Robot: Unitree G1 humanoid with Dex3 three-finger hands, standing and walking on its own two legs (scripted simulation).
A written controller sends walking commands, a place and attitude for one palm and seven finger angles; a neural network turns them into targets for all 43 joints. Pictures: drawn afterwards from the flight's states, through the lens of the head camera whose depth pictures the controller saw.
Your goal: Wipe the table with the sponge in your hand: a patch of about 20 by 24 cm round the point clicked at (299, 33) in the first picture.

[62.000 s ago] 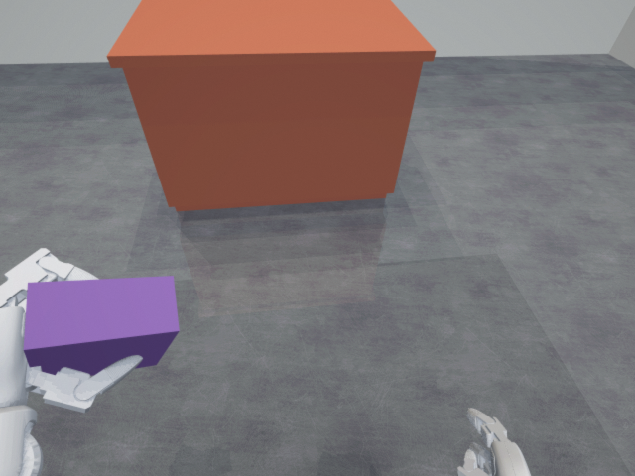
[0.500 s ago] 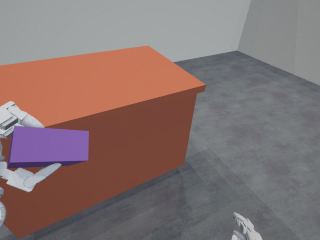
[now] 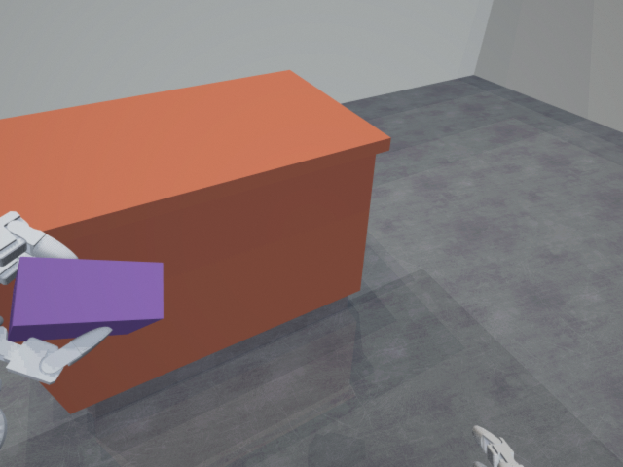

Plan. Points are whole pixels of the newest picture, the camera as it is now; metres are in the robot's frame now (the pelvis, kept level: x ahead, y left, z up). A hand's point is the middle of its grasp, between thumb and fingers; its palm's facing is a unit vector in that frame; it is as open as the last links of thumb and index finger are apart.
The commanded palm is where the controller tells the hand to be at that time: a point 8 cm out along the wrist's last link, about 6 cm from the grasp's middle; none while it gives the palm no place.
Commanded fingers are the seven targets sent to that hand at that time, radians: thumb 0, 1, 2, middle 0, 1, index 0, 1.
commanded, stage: stop stepping back and stand still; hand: left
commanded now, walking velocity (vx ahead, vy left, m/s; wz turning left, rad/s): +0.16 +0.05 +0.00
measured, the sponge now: (104, 302) +0.24 +0.21 +0.18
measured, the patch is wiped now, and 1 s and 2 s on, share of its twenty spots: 1.00 1.00 1.00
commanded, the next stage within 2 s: stand and wait in 0.42 s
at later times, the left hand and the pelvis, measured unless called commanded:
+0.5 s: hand (57, 342) +0.18 +0.22 +0.20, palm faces +0.45 -0.82 -0.36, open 9.8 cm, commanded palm +0.12 +0.26 +0.22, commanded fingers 0.00 0.10 1.30 -1.20 -1.60 -1.20 -1.60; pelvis -0.03 -0.02 +0.00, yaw +2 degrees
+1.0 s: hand (54, 316) +0.21 +0.24 +0.20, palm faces +0.42 -0.84 -0.35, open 9.8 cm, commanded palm +0.15 +0.28 +0.22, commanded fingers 0.00 0.10 1.30 -1.20 -1.60 -1.20 -1.60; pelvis +0.00 +0.00 +0.01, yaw +1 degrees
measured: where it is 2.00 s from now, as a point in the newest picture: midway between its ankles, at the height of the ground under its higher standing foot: outside the picture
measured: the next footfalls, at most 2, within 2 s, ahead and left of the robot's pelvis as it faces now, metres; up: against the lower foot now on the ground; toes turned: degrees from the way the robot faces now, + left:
right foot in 0.06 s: +0.08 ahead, -0.11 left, +0.00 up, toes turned +0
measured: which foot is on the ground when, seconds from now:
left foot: down 0.00-1.00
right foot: up 0.00-0.04, down 0.06-1.00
